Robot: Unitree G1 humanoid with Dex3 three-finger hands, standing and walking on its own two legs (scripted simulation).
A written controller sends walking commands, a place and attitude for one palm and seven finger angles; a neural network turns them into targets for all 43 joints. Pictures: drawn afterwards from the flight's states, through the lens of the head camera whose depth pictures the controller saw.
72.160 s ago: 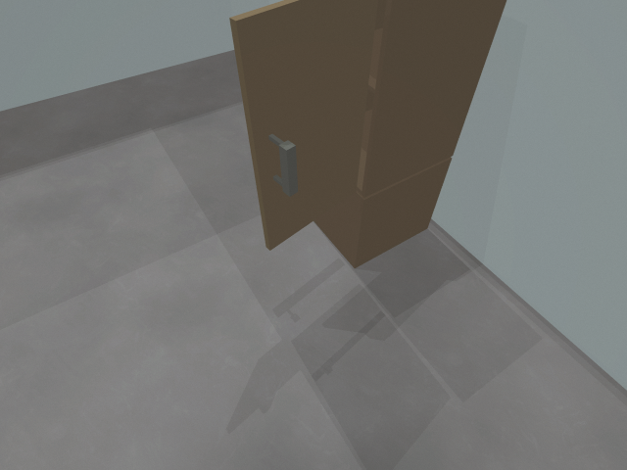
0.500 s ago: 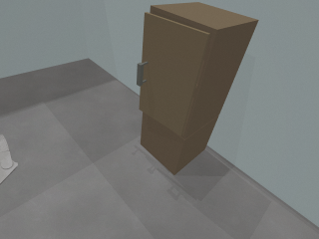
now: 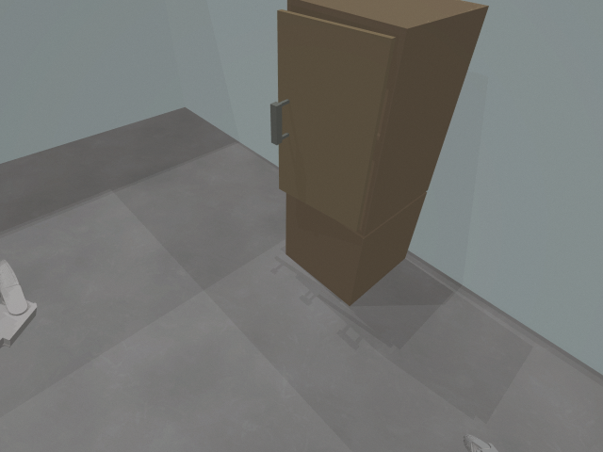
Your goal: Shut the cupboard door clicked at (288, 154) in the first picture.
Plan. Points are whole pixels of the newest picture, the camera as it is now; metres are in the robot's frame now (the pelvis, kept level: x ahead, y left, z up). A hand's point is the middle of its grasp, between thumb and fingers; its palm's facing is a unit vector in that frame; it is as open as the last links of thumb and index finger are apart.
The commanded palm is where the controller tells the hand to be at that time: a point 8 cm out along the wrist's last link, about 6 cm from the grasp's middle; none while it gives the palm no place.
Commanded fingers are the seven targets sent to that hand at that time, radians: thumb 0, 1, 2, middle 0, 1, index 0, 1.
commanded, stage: stop stepping back and stand still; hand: left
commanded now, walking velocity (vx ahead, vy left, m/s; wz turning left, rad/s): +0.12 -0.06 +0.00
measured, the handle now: (281, 121) +1.06 +0.15 -0.05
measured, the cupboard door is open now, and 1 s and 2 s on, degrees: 6 6 6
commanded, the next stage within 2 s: let the arm hang, fingers relaxed in 0.72 s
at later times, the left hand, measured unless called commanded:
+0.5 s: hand (66, 277) +0.25 +0.29 +0.15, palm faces +0.47 -0.75 -0.48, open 7.4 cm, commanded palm +0.19 +0.32 +0.18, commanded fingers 0.00 0.90 0.90 -0.20 -0.30 -0.20 -0.30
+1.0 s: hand (133, 406) +0.20 +0.26 -0.08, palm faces +0.06 -0.92 -0.39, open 7.4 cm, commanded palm none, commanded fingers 0.00 0.90 0.90 -0.20 -0.30 -0.20 -0.30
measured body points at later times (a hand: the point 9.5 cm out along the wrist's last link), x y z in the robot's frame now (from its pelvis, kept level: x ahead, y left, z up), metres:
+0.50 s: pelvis +0.05 +0.02 +0.00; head +0.07 +0.02 +0.45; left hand +0.22 +0.33 +0.18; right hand +0.20 -0.21 -0.10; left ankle +0.04 +0.13 -0.74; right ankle +0.02 -0.08 -0.74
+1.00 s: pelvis +0.03 +0.03 +0.00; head +0.05 +0.00 +0.44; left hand +0.20 +0.31 -0.05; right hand +0.19 -0.23 -0.12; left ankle +0.04 +0.13 -0.74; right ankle +0.02 -0.08 -0.74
